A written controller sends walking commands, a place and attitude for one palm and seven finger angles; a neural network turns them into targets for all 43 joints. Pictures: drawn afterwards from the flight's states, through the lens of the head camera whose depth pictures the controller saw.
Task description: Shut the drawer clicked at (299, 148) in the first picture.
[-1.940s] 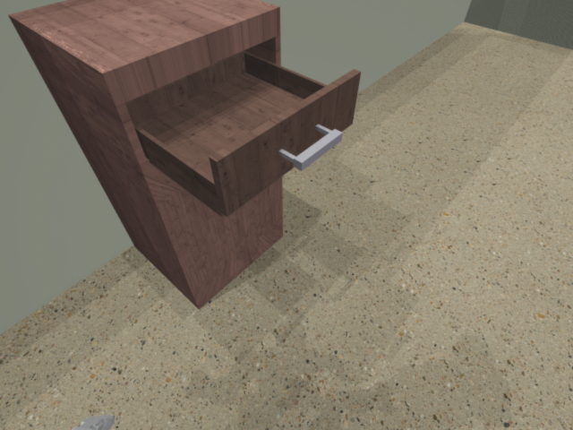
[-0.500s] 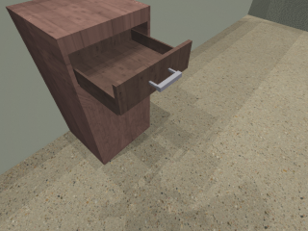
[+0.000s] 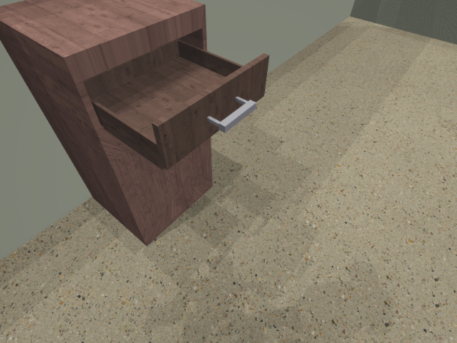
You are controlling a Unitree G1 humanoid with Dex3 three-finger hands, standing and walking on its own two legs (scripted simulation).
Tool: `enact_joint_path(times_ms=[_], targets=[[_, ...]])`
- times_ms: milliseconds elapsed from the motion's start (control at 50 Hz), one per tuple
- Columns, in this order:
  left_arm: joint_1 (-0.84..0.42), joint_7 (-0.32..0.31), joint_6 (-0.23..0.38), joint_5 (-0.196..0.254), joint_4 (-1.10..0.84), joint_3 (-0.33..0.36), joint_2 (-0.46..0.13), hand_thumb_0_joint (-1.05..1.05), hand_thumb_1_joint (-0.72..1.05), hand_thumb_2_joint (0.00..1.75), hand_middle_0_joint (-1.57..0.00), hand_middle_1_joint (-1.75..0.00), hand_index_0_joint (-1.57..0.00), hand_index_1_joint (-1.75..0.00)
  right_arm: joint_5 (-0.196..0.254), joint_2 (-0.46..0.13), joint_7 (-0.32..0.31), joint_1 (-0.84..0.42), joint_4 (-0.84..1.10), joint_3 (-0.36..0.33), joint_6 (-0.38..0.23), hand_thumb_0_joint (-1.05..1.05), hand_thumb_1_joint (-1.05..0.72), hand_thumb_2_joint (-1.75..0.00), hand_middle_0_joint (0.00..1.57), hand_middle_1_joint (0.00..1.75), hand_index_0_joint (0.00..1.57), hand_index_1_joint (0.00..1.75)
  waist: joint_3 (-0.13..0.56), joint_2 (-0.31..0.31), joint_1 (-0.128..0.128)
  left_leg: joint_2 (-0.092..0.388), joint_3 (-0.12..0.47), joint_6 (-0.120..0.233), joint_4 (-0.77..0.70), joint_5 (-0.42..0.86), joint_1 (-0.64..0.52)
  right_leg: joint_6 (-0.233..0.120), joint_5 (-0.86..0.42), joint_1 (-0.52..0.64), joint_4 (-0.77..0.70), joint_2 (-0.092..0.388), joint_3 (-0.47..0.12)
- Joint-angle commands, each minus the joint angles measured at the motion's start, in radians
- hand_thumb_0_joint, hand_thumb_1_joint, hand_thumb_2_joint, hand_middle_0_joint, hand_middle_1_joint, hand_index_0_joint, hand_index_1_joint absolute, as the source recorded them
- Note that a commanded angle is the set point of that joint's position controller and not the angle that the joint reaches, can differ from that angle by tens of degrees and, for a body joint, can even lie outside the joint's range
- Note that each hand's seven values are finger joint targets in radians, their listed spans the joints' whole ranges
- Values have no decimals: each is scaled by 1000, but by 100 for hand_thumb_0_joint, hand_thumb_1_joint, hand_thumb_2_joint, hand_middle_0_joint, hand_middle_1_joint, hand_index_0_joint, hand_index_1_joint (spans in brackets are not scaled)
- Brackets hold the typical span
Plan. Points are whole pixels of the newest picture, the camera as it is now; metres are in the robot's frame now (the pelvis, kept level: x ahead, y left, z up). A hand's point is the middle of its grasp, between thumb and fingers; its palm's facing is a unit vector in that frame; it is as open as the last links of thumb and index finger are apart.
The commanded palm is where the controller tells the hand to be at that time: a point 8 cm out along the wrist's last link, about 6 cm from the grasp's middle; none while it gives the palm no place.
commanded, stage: walk around to get in front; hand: left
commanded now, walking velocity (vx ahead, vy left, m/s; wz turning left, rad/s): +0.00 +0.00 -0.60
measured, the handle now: (231, 112) +0.66 +0.05 +0.03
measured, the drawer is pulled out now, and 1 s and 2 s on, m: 0.28 0.28 0.28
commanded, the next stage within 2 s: none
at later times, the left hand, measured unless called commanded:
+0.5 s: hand out of the picture +0.04 +0.16 -0.16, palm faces -0.19 -0.95 -0.24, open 7.4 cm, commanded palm none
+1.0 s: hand out of the picture +0.15 +0.17 -0.17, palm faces -0.53 -0.82 -0.23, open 7.4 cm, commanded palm none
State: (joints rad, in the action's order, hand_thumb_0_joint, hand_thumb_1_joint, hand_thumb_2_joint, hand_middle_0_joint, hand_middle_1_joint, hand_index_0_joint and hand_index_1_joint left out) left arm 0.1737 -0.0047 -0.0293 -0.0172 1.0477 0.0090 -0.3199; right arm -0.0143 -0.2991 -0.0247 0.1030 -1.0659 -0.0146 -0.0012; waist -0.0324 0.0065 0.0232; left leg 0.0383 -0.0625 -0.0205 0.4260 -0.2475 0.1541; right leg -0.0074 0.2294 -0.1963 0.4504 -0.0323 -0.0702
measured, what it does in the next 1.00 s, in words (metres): steps on the spot, turning right: left foot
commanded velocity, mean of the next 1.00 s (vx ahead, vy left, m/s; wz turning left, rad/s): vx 0.00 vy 0.00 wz -0.60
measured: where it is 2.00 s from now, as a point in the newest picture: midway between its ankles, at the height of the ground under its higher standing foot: outside the picture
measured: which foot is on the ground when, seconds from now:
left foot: down 0.00-0.20, up 0.22-0.68, down 0.70-1.00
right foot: down 0.00-0.70, up 0.72-1.00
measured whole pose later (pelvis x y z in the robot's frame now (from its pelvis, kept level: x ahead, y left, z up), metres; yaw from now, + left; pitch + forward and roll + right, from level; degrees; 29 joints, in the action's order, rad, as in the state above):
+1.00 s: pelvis -0.05 +0.03 +0.00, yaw -35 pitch +0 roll -1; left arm 0.19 0.04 -0.09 -0.03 0.90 0.09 -0.28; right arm -0.03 -0.20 -0.03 0.25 -0.91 -0.03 0.00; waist -0.07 0.02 0.01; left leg 0.09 -0.15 -0.01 0.49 -0.31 0.16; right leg 0.08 0.41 -0.45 0.90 0.03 0.02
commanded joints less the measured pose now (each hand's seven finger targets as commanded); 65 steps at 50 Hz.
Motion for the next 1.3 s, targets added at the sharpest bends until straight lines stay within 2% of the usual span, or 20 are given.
enact_joint_path(times_ms=[0, 100, 160, 180, 200, 280, 540, 620, 640, 680, 700, 740, 780, 940, 1000, 1060, 1100, 1140, 1200, 1280], targets=[[18, -2, -7, -2, -108, 41, -113, 0, 90, 90, -20, -30, -20, -30, 0, -144, -12, 57, 96, -50, 5, 0, -90, -90, 20, 30, 20, 30, 28, -41, -31, 150, 73, 46, -2, 111, -33, -11, -220, -145, 85, 76, -93], [57, 11, -22, -2, -167, 61, -48, 0, 90, 90, -20, -30, -20, -30, -5, -149, -9, 18, 159, -74, -4, 0, -90, -90, 20, 30, 20, 30, 9, -216, -5, 348, 146, 185, -82, 232, 93, 24, 279, -169, 465, 61, 46], [203, 17, -6, -9, -141, 75, -38, 0, 90, 90, -20, -30, -20, -30, -6, -133, -6, -26, 184, -81, 6, 0, -90, -90, 20, 30, 20, 30, 29, -56, 69, 242, -9, 79, 222, 153, 197, 17, 28, 14, 156, 74, 73], [232, 5, 14, -21, -143, 92, -132, 0, 90, 90, -20, -30, -20, -30, 1, -58, -1, 9, 201, -71, 17, 0, -90, -90, 20, 30, 20, 30, 13, 275, 62, 74, -103, -15, 518, -152, 351, -38, -175, 48, -76, 252, -264], [242, -6, 15, -8, -154, 92, -173, 0, 90, 90, -20, -30, -20, -30, 3, -32, 1, -9, 233, -64, 22, 0, -90, -90, 20, 30, 20, 30, 14, 322, 60, 1, 2, -29, 675, -351, 417, -144, -322, -14, -169, 390, -488], [99, -15, 18, -1, -198, 89, -94, 0, 90, 90, -20, -30, -20, -30, -4, -40, 0, 13, 192, -73, 23, 0, -90, -90, 20, 30, 20, 30, 14, 90, -7, 42, 108, -29, 755, -139, 399, -156, -139, -52, -145, 270, -375], [153, -9, 5, -10, -192, 109, -100, 0, 90, 90, -20, -30, -20, -30, 10, -4, -10, -4, 231, -67, 14, 0, -90, -90, 20, 30, 20, 30, 94, 140, 28, -26, 89, -29, 378, -180, 268, -167, -194, 28, -124, 192, -440], [76, -8, -8, -8, -219, 111, -110, 0, 90, 90, -20, -30, -20, -30, 18, -12, -20, 110, 219, -66, 0, 0, -90, -90, 20, 30, 20, 30, 119, 151, -22, -63, 85, 0, 85, -93, 57, -112, -191, -79, -95, 145, -456], [53, -6, -9, -4, -226, 106, -97, 0, 90, 90, -20, -30, -20, -30, 19, -24, -23, 161, 209, -67, -7, 0, -90, -90, 20, 30, 20, 30, 134, 137, -47, -40, 96, 11, -29, -30, -77, -69, -117, -168, -52, 96, -411], [58, 12, -13, 1, -262, 94, -9, 0, 90, 90, -20, -30, -20, -30, -1, -168, -28, 147, 236, -90, -12, 0, -90, -90, 20, 30, 20, 30, 69, -291, -42, 357, 477, 131, -235, -110, -184, 31, 296, -500, 348, -108, -106], [46, 17, -13, -13, -268, 111, -54, 0, 90, 90, -20, -30, -20, -30, -2, -173, -25, 91, 267, -83, -8, 0, -90, -90, 20, 30, 20, 30, 15, -224, -32, 448, 498, 194, -248, -92, 26, 60, 300, -452, 572, -32, -42], [83, 30, -21, -21, -222, 122, -64, 0, 90, 90, -20, -30, -20, -30, -7, -81, -26, -2, 280, -51, -19, 0, -90, -90, 20, 30, 20, 30, -11, -166, 31, 294, 298, 151, -194, 78, 141, 76, 179, -385, 750, -3, -26], [87, 40, -26, -15, -217, 108, -32, 0, 90, 90, -20, -30, -20, -30, -11, -72, -25, 19, 276, -51, -25, 0, -90, -90, 20, 30, 20, 30, 3, -142, 24, 226, 165, 146, -137, 251, 42, 86, 143, -419, 772, 12, 12], [-85, 47, -25, -5, -263, 76, 10, 0, 90, 90, -20, -30, -20, -30, -13, -114, -12, 211, 204, -78, -17, 0, -90, -90, 20, 30, 20, 30, 7, -198, -75, 278, 49, 159, -56, 488, -78, 79, 188, -298, 414, 58, 130], [-75, 47, -17, -2, -260, 76, 11, 0, 90, 90, -20, -30, -20, -30, -15, -137, -8, 189, 199, -87, -14, 0, -90, -90, 20, 30, 20, 30, 19, -234, -63, 308, 25, 148, -10, 482, -53, 53, 197, -212, 306, 55, 144], [24, 40, 6, -6, -228, 85, -29, 0, 90, 90, -20, -30, -20, -30, -7, -132, -2, 210, 189, -89, -9, 0, -90, -90, 20, 30, 20, 30, 92, -141, -11, 259, -71, 45, 232, 428, 18, 21, -35, 48, -16, 43, 160], [178, 9, 25, -1, -183, 122, -213, 0, 90, 90, -20, -30, -20, -30, -1, -18, 5, 157, 262, -56, 0, 0, -90, -90, 20, 30, 20, 30, 173, 282, 54, 79, -87, -57, 660, -369, 449, -155, -724, 322, -44, 443, -319], [119, -14, 8, 3, -195, 124, -166, 0, 90, 90, -20, -30, -20, -30, 5, -39, -13, 77, 265, -61, 15, 0, -90, -90, 20, 30, 20, 30, 110, 202, 49, 103, 61, -39, 746, -320, 462, -219, -477, 172, -66, 382, -305], [-22, -12, 5, -5, -245, 101, -109, 0, 90, 90, -20, -30, -20, -30, -7, -27, -4, 132, 221, -63, 26, 0, -90, -90, 20, 30, 20, 30, 59, 125, -26, 92, 34, -58, 675, -189, 371, -172, -331, 13, -82, 277, -186], [-17, -6, 3, -8, -246, 103, -118, 0, 90, 90, -20, -30, -20, -30, -4, -13, 0, 137, 223, -63, 25, 0, -90, -90, 20, 30, 20, 30, 50, 131, -21, 49, 10, -60, 530, -152, 298, -169, -230, -55, -97, 235, -224]])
